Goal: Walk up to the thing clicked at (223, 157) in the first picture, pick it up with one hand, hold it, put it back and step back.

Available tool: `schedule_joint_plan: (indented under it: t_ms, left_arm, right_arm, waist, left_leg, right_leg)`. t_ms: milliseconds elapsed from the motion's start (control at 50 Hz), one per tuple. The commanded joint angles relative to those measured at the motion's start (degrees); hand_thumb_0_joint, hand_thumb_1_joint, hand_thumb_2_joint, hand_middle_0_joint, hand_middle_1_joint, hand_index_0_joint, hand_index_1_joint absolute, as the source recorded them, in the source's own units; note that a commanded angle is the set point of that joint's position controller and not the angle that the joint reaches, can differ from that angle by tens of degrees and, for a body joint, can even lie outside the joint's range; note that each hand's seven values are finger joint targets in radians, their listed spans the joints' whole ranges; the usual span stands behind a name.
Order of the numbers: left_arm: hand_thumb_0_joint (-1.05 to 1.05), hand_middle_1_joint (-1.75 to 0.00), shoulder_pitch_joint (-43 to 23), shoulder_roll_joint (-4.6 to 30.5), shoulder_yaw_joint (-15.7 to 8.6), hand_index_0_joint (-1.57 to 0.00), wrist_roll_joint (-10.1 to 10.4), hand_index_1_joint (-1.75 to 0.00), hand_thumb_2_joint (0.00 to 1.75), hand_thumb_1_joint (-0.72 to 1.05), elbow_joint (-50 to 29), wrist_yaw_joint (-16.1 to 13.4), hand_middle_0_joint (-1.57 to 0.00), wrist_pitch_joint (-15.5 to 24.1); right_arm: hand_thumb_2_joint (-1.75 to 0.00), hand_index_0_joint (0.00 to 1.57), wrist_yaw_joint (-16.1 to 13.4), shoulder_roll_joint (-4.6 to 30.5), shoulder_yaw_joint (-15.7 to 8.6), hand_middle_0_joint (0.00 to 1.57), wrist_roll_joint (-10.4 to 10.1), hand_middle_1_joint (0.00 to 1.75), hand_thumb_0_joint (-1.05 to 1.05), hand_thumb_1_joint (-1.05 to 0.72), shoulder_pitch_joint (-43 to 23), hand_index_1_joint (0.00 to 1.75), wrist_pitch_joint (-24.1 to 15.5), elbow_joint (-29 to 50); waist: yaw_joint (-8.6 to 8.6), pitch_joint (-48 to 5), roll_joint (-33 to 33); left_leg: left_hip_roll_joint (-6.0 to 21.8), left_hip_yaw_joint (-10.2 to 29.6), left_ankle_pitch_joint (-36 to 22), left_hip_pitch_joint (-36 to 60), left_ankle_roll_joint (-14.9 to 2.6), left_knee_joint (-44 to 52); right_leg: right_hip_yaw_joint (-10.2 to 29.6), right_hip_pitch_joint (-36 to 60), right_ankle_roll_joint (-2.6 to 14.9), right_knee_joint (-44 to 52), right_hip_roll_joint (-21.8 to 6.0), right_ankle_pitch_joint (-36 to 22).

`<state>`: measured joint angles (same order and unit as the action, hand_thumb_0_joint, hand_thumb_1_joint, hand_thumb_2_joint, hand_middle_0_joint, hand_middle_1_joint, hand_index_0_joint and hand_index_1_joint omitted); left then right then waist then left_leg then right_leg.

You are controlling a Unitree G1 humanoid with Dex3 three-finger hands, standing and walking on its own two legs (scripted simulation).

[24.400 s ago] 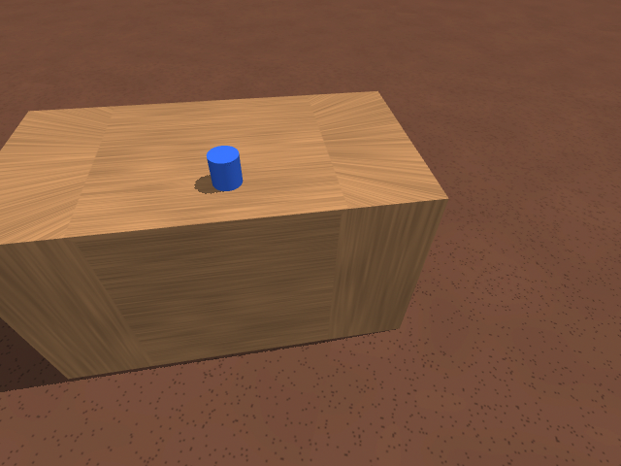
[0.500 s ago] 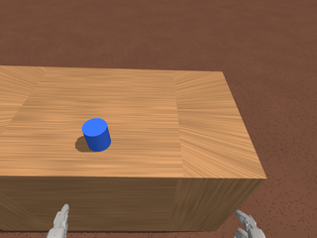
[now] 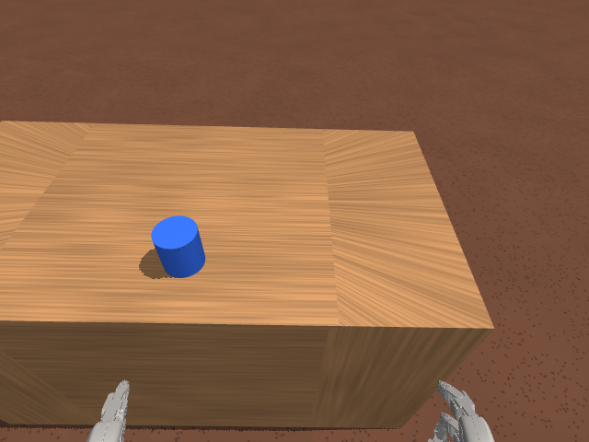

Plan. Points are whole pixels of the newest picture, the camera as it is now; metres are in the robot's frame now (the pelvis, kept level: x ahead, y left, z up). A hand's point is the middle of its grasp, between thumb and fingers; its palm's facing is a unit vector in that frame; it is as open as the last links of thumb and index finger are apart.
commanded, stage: home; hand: left
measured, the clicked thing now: (179, 247) +0.49 +0.21 -0.03
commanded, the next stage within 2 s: stand in 1.54 s
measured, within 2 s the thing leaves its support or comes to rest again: neither
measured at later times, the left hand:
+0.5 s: hand out of the picture +0.16 +0.18 -0.05, palm faces +0.11 -0.95 -0.28, open 17.5 cm
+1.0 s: hand out of the picture +0.16 +0.18 -0.05, palm faces +0.11 -0.95 -0.28, open 17.5 cm
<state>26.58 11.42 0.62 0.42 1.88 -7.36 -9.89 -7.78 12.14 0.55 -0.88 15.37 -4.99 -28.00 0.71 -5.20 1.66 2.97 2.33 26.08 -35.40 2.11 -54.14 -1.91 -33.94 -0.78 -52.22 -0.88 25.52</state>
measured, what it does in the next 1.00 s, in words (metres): stands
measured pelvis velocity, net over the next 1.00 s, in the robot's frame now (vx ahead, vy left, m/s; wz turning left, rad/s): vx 0.00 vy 0.00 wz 0.00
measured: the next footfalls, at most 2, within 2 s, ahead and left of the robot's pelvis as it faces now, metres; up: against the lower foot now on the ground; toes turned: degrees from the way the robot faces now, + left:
none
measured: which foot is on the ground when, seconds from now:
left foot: down 0.00-1.00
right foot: down 0.00-1.00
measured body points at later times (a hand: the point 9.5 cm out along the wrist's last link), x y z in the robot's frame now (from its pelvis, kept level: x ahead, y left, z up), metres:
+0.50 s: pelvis -0.01 +0.00 +0.00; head +0.02 +0.00 +0.45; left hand +0.15 +0.23 -0.03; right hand +0.16 -0.23 -0.07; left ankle +0.01 +0.14 -0.69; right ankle +0.01 -0.13 -0.69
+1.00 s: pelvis +0.00 +0.00 +0.00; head +0.02 +0.00 +0.45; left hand +0.15 +0.23 -0.03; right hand +0.16 -0.24 -0.07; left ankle +0.01 +0.14 -0.69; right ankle +0.01 -0.13 -0.69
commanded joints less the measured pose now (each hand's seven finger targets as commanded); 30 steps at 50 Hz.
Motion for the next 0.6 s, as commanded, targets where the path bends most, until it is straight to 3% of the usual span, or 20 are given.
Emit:
schedule_joint_plan:
  t_ms: [0,160,240,260,340,400,500,580]
  left_arm:
    - [0.00,-0.06,-1.3,5.7,-3.1,-0.05,-0.2,-0.06,0.06,-0.54,-11.6,-0.8,-0.05,2.3]
    - [0.00,-0.05,-1.3,6.4,-3.9,-0.05,-0.2,-0.05,0.05,-0.56,-12.6,-1.1,-0.05,1.5]
    - [0.00,-0.06,0.8,3.7,-1.7,-0.05,-0.3,-0.06,0.06,-0.55,-9.3,-0.7,-0.05,1.0]
    - [0.00,-0.05,-1.0,5.7,-3.5,-0.05,-0.2,-0.05,0.06,-0.55,-12.9,-0.9,-0.05,1.2]
    - [0.00,-0.05,-2.5,7.1,-4.3,-0.05,-0.1,-0.05,0.06,-0.55,-15.0,-1.2,-0.05,1.0]
    - [0.00,-0.06,1.2,4.7,-2.9,-0.05,-0.2,-0.06,0.06,-0.54,-10.3,-0.9,-0.05,0.5]
    - [0.00,-0.05,-1.9,6.1,-3.1,-0.05,-0.3,-0.05,0.05,-0.55,-14.6,-1.1,-0.05,0.7]
    - [0.00,-0.05,-0.4,5.8,-3.4,-0.05,-0.2,-0.05,0.05,-0.57,-13.1,-1.0,-0.05,0.3]
  right_arm:
    - [-0.90,0.20,-0.9,6.6,-2.6,0.20,0.3,0.30,0.00,-0.90,-3.2,0.30,-3.4,8.6]
    - [-0.90,0.20,-1.5,6.4,-2.4,0.20,0.5,0.30,0.00,-0.90,-3.4,0.30,-4.2,8.8]
    - [-0.90,0.20,-1.4,6.4,-2.2,0.20,0.5,0.30,0.00,-0.90,-3.6,0.30,-4.5,8.7]
    - [-0.90,0.20,-1.4,6.6,-2.4,0.20,0.4,0.30,0.00,-0.90,-3.5,0.30,-4.5,8.8]
    - [-0.90,0.20,-1.8,6.5,-2.3,0.20,0.3,0.30,0.00,-0.90,-3.4,0.30,-4.9,9.2]
    - [-0.90,0.20,-1.8,6.1,-2.1,0.20,0.5,0.30,0.00,-0.90,-2.9,0.30,-5.0,8.3]
    - [-0.90,0.20,-1.6,6.8,-2.4,0.20,0.4,0.30,0.00,-0.90,-3.2,0.30,-5.0,8.7]
    - [-0.90,0.20,-1.8,6.7,-2.5,0.20,0.4,0.30,0.00,-0.90,-3.1,0.30,-5.3,9.0]
  waist:
    - [0.57,-6.0,-0.9]
    - [0.31,-6.7,-1.1]
    - [0.53,-4.7,-0.9]
    - [-0.18,-5.9,1.1]
    - [0.08,-6.6,0.6]
    - [0.41,-5.5,-1.2]
    - [-0.10,-5.9,1.5]
    - [0.43,-6.2,-0.5]
  left_leg:
    - [-2.5,-3.2,-9.1,4.1,-2.41,8.0]
    - [-2.5,-3.0,-9.1,3.4,-2.46,7.4]
    - [-2.3,-2.5,-6.2,2.4,-2.39,8.6]
    - [-2.4,-2.6,-6.7,2.9,-2.18,8.8]
    - [-2.4,-2.8,-7.4,3.7,-2.19,8.2]
    - [-2.4,-2.7,-7.9,2.8,-2.37,7.7]
    - [-2.0,-1.7,-7.4,3.2,-1.96,9.0]
    - [-2.1,-2.2,-7.4,3.2,-2.18,8.4]
  right_leg:
    - [-1.4,3.5,0.65,9.5,1.2,-9.2]
    - [-1.4,4.0,0.69,9.3,1.2,-9.2]
    - [-1.8,2.4,0.88,9.0,1.5,-6.3]
    - [-1.7,3.0,1.05,8.8,1.4,-6.6]
    - [-1.6,3.3,0.96,9.3,1.3,-7.0]
    - [-1.7,3.0,0.83,9.0,1.5,-7.8]
    - [-2.2,2.5,1.23,7.8,1.7,-7.0]
    - [-2.0,2.4,1.00,8.4,1.7,-7.1]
